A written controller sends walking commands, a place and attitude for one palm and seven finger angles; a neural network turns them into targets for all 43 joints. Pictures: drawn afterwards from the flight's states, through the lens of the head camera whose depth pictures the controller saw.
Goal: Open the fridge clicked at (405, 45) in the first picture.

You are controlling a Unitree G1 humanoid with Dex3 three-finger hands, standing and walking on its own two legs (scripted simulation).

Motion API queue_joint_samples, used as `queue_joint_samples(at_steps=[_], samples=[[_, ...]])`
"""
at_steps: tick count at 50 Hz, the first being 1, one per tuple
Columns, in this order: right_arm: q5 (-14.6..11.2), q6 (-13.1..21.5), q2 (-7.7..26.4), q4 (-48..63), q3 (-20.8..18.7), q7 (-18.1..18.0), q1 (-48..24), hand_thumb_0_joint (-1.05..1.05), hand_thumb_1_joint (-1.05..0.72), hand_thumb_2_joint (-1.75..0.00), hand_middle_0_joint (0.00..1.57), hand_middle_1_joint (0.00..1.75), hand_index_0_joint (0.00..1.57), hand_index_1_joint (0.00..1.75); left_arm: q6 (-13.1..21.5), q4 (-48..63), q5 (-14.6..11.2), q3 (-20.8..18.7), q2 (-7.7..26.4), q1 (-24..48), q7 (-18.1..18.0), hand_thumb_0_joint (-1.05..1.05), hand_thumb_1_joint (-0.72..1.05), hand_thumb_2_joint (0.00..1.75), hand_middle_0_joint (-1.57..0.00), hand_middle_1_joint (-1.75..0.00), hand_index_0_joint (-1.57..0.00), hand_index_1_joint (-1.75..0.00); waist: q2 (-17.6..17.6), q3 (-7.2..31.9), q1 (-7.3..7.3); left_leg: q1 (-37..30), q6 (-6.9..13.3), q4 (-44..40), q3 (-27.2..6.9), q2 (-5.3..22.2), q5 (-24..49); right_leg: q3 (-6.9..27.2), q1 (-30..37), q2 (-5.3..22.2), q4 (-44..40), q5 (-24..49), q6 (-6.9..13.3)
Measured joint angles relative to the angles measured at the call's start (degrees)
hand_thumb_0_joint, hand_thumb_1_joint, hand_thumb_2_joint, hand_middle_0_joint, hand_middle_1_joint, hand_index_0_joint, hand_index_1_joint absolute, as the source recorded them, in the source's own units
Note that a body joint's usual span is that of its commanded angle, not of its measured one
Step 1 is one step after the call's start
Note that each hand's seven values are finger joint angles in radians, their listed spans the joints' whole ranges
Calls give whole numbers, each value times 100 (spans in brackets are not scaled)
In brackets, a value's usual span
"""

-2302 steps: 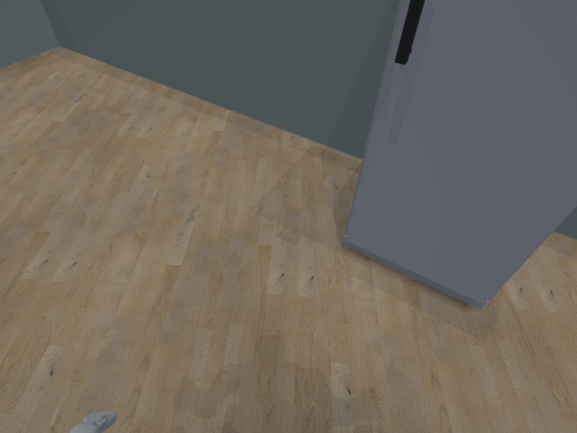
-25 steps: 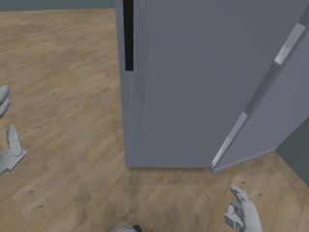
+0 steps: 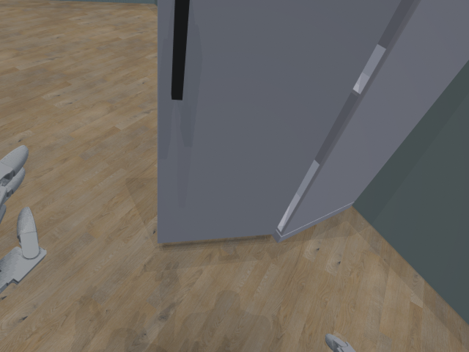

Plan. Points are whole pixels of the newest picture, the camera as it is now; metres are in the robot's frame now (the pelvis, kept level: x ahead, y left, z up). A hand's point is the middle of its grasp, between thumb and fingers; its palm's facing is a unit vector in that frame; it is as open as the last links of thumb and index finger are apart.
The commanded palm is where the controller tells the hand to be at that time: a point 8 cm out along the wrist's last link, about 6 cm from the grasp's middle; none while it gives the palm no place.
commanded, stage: stop stepping back and stand still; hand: left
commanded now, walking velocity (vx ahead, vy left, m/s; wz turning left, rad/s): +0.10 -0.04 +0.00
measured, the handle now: (179, 31) +0.67 +0.17 +0.23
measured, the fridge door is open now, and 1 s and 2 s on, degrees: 70 70 70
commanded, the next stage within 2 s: let the arm hang, fingers relaxed in 0.54 s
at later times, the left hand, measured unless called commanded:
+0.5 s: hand (27, 256) +0.19 +0.26 +0.15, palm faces +0.43 -0.80 -0.41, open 7.4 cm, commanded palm +0.12 +0.30 +0.15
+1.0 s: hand out of the picture -0.01 +0.17 -0.23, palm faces +0.05 -0.99 -0.15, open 7.2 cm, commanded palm none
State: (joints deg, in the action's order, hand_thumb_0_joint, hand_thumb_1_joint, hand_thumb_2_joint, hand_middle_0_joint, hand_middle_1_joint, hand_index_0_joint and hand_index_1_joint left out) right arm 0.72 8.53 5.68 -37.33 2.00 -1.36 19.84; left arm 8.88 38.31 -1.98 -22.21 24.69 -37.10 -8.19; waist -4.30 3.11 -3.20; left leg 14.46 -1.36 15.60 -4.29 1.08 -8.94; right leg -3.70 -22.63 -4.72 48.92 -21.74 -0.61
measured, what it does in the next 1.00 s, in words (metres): steps on the spot: right foot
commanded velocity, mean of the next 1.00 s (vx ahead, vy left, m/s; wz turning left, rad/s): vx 0.00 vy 0.00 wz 0.00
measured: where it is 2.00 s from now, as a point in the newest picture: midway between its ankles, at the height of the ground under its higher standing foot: outside the picture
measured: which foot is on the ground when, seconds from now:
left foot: down 0.00-1.00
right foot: up 0.00-0.12, down 0.14-1.00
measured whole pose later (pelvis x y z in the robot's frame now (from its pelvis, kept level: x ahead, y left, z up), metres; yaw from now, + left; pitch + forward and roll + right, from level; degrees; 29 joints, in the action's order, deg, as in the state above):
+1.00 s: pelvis -0.03 +0.00 -0.05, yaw +4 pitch -1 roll +0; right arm 1.7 -1.8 14.8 -53.7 -0.8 -1.5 13.2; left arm -3.7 -51.0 1.5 -0.2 11.7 -18.5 -0.9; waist -4.8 -4.4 -0.4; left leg 22.3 -0.4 38.9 -0.6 -0.1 -15.0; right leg -8.2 -8.4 -0.1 37.2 -27.5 2.9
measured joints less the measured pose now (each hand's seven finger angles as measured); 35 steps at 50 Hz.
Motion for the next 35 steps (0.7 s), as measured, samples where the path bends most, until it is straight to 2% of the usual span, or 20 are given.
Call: queue_joint_samples(at_steps=[2,4,6,7,8,9,10,12,14,16,19,22,25,28,30,32,33,35], samples=[[59,-67,47,24,-15,-104,22,2,-90,-90,21,30,21,30,48,182,17,-12,242,-319,-7,2,89,90,-21,-30,-21,-30,64,97,68,-41,34,-240,44,-8,201,-237,517,-54,-907,-331,65],[110,-163,117,35,-54,-210,-56,1,-90,-90,20,30,21,30,53,68,1,-166,499,-312,-35,2,89,90,-21,-30,-21,-30,111,147,144,49,69,-215,117,-91,378,-416,1084,-76,-1834,-433,178],[126,-262,219,71,-96,-274,-224,1,-90,-90,20,30,21,30,4,-240,-57,-403,690,-89,-52,1,89,90,-21,-30,-21,-30,62,163,230,319,68,142,327,-279,494,-398,1585,26,-2543,-224,353],[125,-300,277,114,-111,-285,-332,1,-90,-90,20,30,21,30,-16,-409,-87,-550,776,43,-64,1,89,90,-21,-30,-21,-30,-50,174,289,599,68,573,531,-428,350,-216,1765,184,-2826,-166,511],[110,-331,397,72,-152,-289,-483,1,-90,-90,20,30,21,30,-19,-637,-108,-564,697,256,-46,1,89,90,-21,-30,-21,-30,73,141,368,911,42,1167,630,-392,54,-162,1713,200,-2867,302,578],[95,-377,524,-25,-201,-284,-604,1,-90,-90,20,30,21,30,-49,-866,-131,-498,535,460,-27,1,89,90,-21,-30,-21,-30,311,88,407,1127,23,1806,543,-295,-283,-186,1656,102,-2672,427,562],[84,-421,602,-111,-229,-270,-658,1,-90,-90,20,30,21,30,-82,-1051,-154,-454,414,598,-19,1,89,90,-21,-30,-21,-30,447,66,421,1254,0,2342,500,-229,-480,-201,1661,50,-2502,363,525],[-24,-429,628,-231,-253,-236,-585,1,-91,-90,20,30,21,30,-76,-1339,-185,-372,234,772,-5,1,89,90,-21,-30,-21,-30,416,126,407,1301,20,2922,514,-181,-659,-236,1743,103,-2274,106,453],[-85,-386,614,-252,-228,-243,-438,1,-91,-90,20,30,21,30,-75,-1460,-176,-273,13,868,-3,1,89,90,-21,-30,-21,-30,230,178,418,1113,83,2864,617,-73,-670,-259,1825,209,-2067,-127,415],[-80,-294,673,-208,-200,-283,-335,2,-91,-90,20,30,21,30,-75,-1427,-133,-120,-252,922,-13,1,89,90,-21,-30,-21,-30,145,167,410,791,168,2346,651,58,-395,-316,1840,271,-1784,-348,378],[-61,-158,721,-198,-233,-344,-417,2,-91,-90,20,30,21,30,-54,-1298,-63,121,-540,1040,-16,2,89,90,-20,-30,-21,-30,42,9,410,637,252,2197,694,-49,-549,-292,1719,435,-1299,-608,286],[-9,-28,631,-57,-196,-359,-608,2,-91,-90,20,30,21,30,22,-1081,-24,94,-440,1068,1,2,89,90,-21,-30,-21,-30,35,-184,384,673,262,2059,753,-80,-429,-85,1612,426,-1325,-472,214],[23,72,478,134,-136,-320,-730,1,-91,-90,20,30,20,30,192,-851,-27,-187,-58,1046,20,2,89,90,-21,-30,-21,-30,131,-353,321,708,226,1690,685,-58,-142,-79,1598,334,-1719,-298,322],[4,42,403,287,-89,-245,-727,1,-91,-90,20,30,21,30,364,-722,-104,-510,200,798,11,2,89,90,-21,-30,-21,-30,330,-369,305,760,177,1457,618,16,44,-120,1607,230,-2091,-29,375],[-35,-18,421,289,-87,-210,-686,1,-91,-90,20,30,21,30,421,-757,-165,-583,214,577,8,2,89,90,-21,-30,-21,-30,463,-307,332,801,170,1502,631,54,8,-95,1604,196,-2150,-4,376],[-74,-93,461,201,-94,-218,-636,1,-91,-90,20,30,21,30,390,-918,-186,-512,142,439,23,1,89,90,-21,-30,-21,-30,535,-234,367,766,185,1529,668,36,-58,-61,1633,223,-2129,-50,350],[-93,-25,540,28,-126,-135,-643,1,-91,-90,20,30,21,30,402,-1288,-70,-319,124,566,99,1,89,90,-21,-30,-21,-30,591,-173,405,840,200,1626,660,4,-46,-90,1548,263,-1981,-72,317],[-83,-113,817,-350,-180,41,-765,1,-90,-90,20,30,21,30,6,-2494,143,300,36,1098,370,1,90,90,-20,-30,-20,-30,778,-87,482,956,267,1861,633,-68,-45,-140,1337,353,-1504,-154,248]])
